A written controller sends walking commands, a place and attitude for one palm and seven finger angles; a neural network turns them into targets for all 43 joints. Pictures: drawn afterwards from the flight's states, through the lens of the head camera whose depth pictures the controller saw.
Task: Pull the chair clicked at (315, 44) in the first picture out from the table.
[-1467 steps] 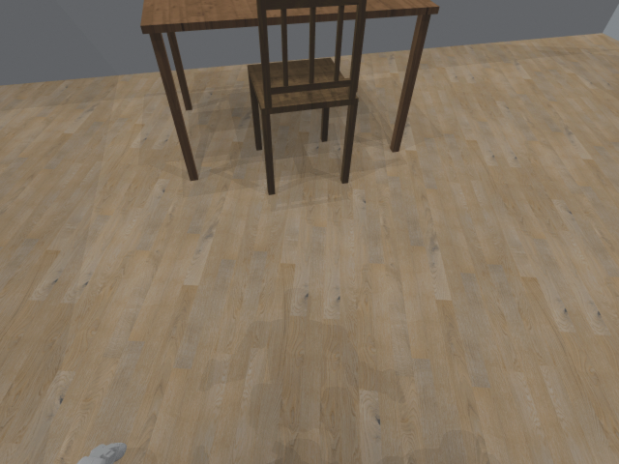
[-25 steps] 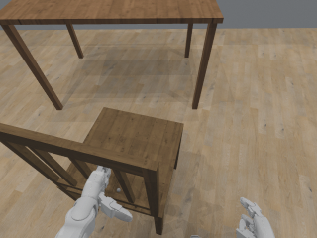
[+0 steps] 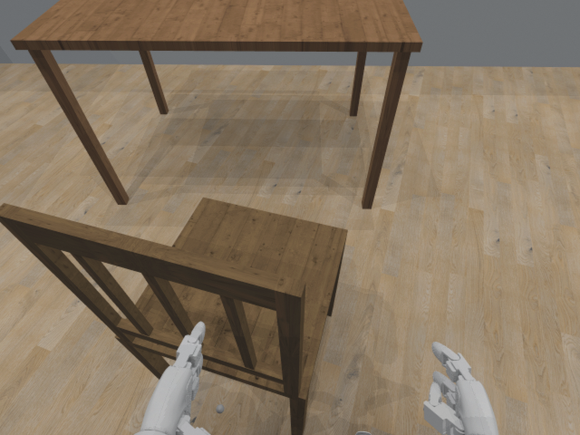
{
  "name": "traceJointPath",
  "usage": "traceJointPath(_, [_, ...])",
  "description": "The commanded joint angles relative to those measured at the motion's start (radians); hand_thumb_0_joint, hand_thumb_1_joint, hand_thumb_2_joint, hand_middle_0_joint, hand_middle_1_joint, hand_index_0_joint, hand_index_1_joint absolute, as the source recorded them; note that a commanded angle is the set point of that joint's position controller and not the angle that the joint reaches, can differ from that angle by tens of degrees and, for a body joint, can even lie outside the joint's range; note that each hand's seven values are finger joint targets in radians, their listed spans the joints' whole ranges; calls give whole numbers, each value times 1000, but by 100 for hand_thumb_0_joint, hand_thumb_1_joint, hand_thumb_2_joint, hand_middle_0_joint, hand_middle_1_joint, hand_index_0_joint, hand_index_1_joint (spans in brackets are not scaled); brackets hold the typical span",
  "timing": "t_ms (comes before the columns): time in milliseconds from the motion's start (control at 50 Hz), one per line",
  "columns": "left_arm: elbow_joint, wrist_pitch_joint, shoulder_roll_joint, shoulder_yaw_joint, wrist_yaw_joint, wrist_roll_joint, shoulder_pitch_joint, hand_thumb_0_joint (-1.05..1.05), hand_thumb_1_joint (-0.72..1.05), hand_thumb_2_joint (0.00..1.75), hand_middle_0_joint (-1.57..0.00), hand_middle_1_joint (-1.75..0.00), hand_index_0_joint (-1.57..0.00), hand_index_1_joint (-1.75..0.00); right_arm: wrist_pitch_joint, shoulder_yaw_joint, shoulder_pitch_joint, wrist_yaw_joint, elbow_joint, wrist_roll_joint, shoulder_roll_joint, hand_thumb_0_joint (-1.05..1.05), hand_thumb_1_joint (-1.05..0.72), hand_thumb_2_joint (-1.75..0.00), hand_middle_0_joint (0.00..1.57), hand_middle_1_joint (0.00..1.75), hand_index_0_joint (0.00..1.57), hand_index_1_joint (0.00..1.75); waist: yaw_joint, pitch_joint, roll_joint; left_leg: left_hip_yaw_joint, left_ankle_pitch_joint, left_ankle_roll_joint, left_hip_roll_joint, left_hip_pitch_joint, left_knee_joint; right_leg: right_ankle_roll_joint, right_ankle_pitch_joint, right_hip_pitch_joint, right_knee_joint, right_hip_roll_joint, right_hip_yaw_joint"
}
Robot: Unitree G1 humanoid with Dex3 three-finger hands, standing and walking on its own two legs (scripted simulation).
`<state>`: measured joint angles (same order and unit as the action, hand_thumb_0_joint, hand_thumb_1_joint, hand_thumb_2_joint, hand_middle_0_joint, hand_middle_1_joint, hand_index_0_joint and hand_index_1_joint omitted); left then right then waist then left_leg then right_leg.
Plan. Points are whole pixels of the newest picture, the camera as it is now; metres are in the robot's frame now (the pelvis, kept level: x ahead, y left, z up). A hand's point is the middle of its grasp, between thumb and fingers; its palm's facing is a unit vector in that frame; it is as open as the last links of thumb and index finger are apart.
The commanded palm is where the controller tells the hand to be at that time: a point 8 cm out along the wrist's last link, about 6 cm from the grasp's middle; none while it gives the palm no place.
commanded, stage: draw the fingers out of the gap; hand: left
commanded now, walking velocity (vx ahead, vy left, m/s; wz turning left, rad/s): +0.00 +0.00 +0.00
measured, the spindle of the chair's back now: (178, 315) +0.30 +0.18 -0.03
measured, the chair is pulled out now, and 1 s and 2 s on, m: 0.64 0.64 0.64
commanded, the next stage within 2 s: draw the hand back to the body in 0.14 s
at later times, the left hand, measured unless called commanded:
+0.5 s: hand (177, 402) +0.17 +0.13 +0.06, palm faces +0.06 -1.00 -0.02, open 17.5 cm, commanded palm +0.12 +0.18 +0.05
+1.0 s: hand (88, 383) +0.17 +0.20 +0.11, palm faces +0.25 -0.90 -0.35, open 15.7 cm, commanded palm +0.14 +0.25 +0.15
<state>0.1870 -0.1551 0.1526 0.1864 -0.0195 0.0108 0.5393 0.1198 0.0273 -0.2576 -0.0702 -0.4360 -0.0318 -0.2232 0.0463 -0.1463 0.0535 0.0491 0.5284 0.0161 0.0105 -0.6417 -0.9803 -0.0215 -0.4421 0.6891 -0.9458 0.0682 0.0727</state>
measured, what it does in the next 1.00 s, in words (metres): stands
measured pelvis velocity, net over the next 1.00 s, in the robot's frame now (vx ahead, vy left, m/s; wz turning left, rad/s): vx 0.01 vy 0.00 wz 0.01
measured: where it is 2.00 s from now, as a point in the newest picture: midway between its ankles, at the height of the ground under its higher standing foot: outside the picture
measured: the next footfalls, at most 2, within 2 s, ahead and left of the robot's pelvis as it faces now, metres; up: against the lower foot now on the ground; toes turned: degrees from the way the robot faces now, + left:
none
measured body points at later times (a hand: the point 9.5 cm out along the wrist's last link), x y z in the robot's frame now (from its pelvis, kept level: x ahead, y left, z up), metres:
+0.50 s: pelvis -0.01 +0.00 -0.03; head +0.03 +0.00 +0.42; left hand +0.16 +0.18 +0.06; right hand +0.18 -0.23 -0.09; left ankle -0.02 +0.13 -0.68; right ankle +0.01 -0.13 -0.68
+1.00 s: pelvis +0.01 +0.00 +0.03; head +0.00 -0.02 +0.48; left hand +0.15 +0.25 +0.13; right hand +0.19 -0.22 -0.05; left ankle -0.02 +0.13 -0.68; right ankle +0.01 -0.13 -0.68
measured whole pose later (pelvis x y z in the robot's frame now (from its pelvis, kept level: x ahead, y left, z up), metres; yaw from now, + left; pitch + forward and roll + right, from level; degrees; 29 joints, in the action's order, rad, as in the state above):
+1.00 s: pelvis +0.01 +0.00 +0.03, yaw +0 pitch +3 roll -2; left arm 0.46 -0.02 0.29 -0.09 -0.14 0.05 0.69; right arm 0.11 0.02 -0.25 -0.14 -0.52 -0.05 -0.20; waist -0.03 -0.09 0.08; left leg 0.06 0.47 0.02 0.02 -0.39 -0.80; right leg -0.02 -0.38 0.43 -0.75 0.05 0.09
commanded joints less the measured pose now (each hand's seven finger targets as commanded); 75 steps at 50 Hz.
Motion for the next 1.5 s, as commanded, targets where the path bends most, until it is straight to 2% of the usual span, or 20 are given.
traceJointPath(0, [206, 24, 63, -33, -10, -18, 59, 0, -55, 20, 0, 0, 0, 0, 43, -52, 73, -18, 188, 0, -110, 0, -90, -90, 20, 30, 20, 30, 0, -79, -93, -20, -229, -36, -21, -3, 154, 25, 142, -118, 136, -26, 19])
traceJointPath(80, [302, 39, 63, -19, -22, -19, 91, 0, -55, 20, 0, 0, 0, 0, 45, -50, 67, -21, 208, -1, -105, 0, -90, -90, 20, 30, 20, 30, -2, -103, -35, -19, -237, -37, -23, 10, 144, 30, 138, -112, 123, -26, 18])
traceJointPath(240, [326, 68, 49, 5, 1, -19, 247, 0, -55, 20, 0, 0, 0, 0, 59, -67, 67, -27, 206, -8, -97, 0, -90, -90, 20, 30, 20, 30, 2, -76, -60, -15, -231, -38, -22, -26, 118, 30, 130, -79, 111, -31, 21])
traceJointPath(260, [464, 200, -54, -10, -4, 105, 160, 0, -55, 20, 0, 0, 0, 0, 87, -59, 70, -23, 202, -6, -80, 0, -90, -90, 20, 30, 20, 30, -3, -59, -100, -10, -229, -28, -35, -60, 82, 25, 132, -24, 84, -44, 48])
traceJointPath(340, [465, 369, 71, -132, -14, 114, 159, 0, -55, 20, 0, 0, 0, 0, 116, -73, 57, -16, 153, -8, -88, 0, -90, -90, 20, 30, 20, 30, -29, -94, -25, -13, -196, -21, -33, -74, 61, 35, 63, -3, 50, -47, 34])
traceJointPath(400, [457, 482, 46, -132, 5, 117, 187, 0, -55, 20, 0, 0, 0, 0, 116, -81, 62, 0, 138, -13, -75, 0, -90, -90, 20, 30, 20, 30, -38, -125, 7, -18, -214, -16, -32, -83, 35, 39, 81, 21, 14, -48, 28])
traceJointPath(480, [398, 593, 51, -133, 74, 124, 224, 0, -55, 20, 0, 0, 0, 0, 98, -98, 101, 31, 124, -17, -73, 0, -90, -90, 20, 30, 20, 30, -40, -139, -24, -23, -212, -16, -20, -125, 5, 35, 105, 10, -9, -41, 10])
traceJointPath(600, [495, 438, 147, -267, 126, 185, 239, 0, -55, 20, 0, 0, 0, 0, 52, -93, 126, -7, 173, -44, -69, 0, -90, -90, 20, 30, 20, 30, -53, -169, -43, -29, -196, -32, -20, -65, 76, 25, 97, -136, 79, -32, -6])
traceJointPath(640, [517, 426, 180, -337, 106, 214, 221, 0, -55, 20, 0, 0, 0, 0, 51, -90, 122, -24, 160, -47, -58, 0, -90, -90, 20, 30, 20, 30, -55, -161, -75, -21, -226, -33, -19, -50, 87, 24, 136, -164, 97, -36, 0])
traceJointPath(740, [497, 456, 166, -359, 113, 257, 148, 0, -37, 29, -2, -4, -2, -4, 92, -77, 101, -39, 109, -51, -62, 0, -90, -90, 20, 30, 20, 30, -31, -90, -71, -12, -262, -30, -12, 10, 118, 19, 169, -156, 146, -43, 18])
traceJointPath(760, [451, 330, 330, -400, -16, 82, 225, 0, -33, 31, -3, -5, -3, -5, 62, -72, 86, -63, 124, -28, -62, 0, -90, -90, 20, 30, 20, 30, -106, -131, -13, -17, -294, -20, 30, 62, 192, 51, 201, -259, 180, -7, -29])
traceJointPath(780, [522, 279, 210, -317, -59, 68, 224, 0, -30, 32, -4, -5, -4, -5, 58, -57, 76, -65, 147, -23, -49, 0, -90, -90, 20, 30, 20, 30, -69, -77, 10, -20, -300, -18, 21, 84, 218, 45, 224, -266, 203, 3, -6])
traceJointPath(820, [486, 231, 179, -302, -96, 51, 222, 0, -22, 36, -4, -7, -4, -7, 49, -58, 83, -67, 117, -19, -53, 0, -90, -90, 20, 30, 20, 30, -65, -33, 4, -19, -321, -17, 26, 116, 239, 44, 251, -289, 225, 4, 6])
traceJointPath(840, [471, 212, 211, -334, -113, 42, 223, 0, -19, 37, -5, -8, -5, -8, 41, -59, 92, -72, 107, -19, -58, 0, -90, -90, 20, 30, 20, 30, -73, -38, -29, -17, -350, -19, 29, 131, 252, 45, 278, -320, 246, 3, 13])
traceJointPath(860, [485, 203, 218, -336, -123, 38, 210, 0, -15, 39, -5, -8, -5, -8, 39, -53, 97, -74, 101, -15, -59, 0, -90, -90, 20, 30, 20, 30, -72, -23, -10, -22, -363, -20, 27, 160, 267, 44, 302, -338, 257, 4, 11])
traceJointPath(940, [509, 195, 297, -405, -161, 30, 88, 0, -1, 46, -7, -11, -7, -11, 51, -34, 130, -83, 78, -12, -66, 0, -90, -90, 20, 30, 20, 30, -78, 37, 5, -10, -331, -16, 27, 228, 354, 47, 256, -393, 344, 4, 16])
traceJointPath(1140, [438, 210, 313, -493, -176, 34, 2, 0, 36, 64, -13, -19, -13, -19, 86, -29, 169, -66, 5, -3, -75, 0, -90, -90, 20, 30, 20, 30, -92, 103, 27, -9, -379, -13, 34, 372, 501, 49, 298, -506, 463, -4, 14])
traceJointPath(1220, [442, 227, 326, -539, -171, 39, -36, 0, 50, 71, -15, -22, -15, -22, 83, -34, 175, -54, -8, 2, -79, 0, -90, -90, 20, 30, 20, 30, -94, 96, -1, -17, -425, -15, 37, 418, 536, 44, 349, -544, 483, -7, 9])
traceJointPath(1440, [430, 252, 433, -705, -173, 54, -185, 0, 90, 90, -20, -30, -20, -30, 80, -47, 180, -42, -51, 7, -92, 0, -90, -90, 20, 30, 20, 30, -100, 61, 25, -35, -555, -17, 39, 501, 576, 41, 485, -634, 529, -6, -4])
traceJointPath(1480, [350, 246, 356, -652, -163, 57, -124, 0, 90, 90, -20, -30, -20, -30, 72, -49, 183, -35, -55, 6, -88, 0, -90, -90, 20, 30, 20, 30, -101, 101, -22, -41, -561, -20, 42, 493, 582, 36, 490, -622, 529, -7, 2])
